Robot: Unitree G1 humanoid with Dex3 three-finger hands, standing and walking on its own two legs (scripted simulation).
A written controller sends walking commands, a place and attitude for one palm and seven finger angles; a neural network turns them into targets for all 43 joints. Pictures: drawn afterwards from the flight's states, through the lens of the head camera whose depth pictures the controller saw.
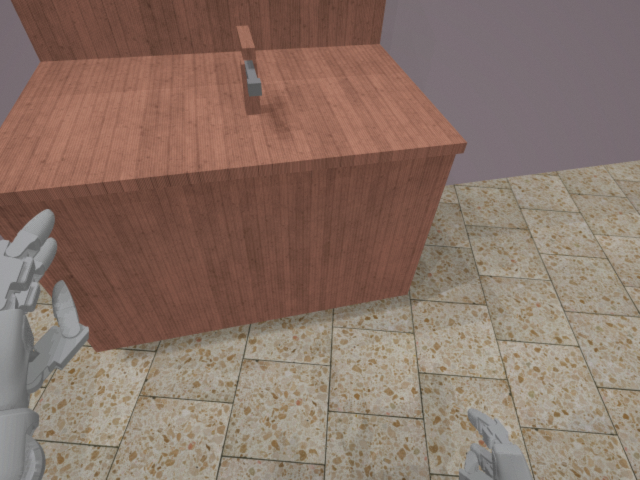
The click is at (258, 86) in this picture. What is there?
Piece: tap's lever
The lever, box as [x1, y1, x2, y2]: [247, 78, 261, 96]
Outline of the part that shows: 247,79 249,96 261,95 259,78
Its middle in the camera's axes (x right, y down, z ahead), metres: -0.15 -0.33 +0.83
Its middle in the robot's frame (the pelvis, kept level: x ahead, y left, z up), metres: +0.84 +0.20 +0.09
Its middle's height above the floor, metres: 0.86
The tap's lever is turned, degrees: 0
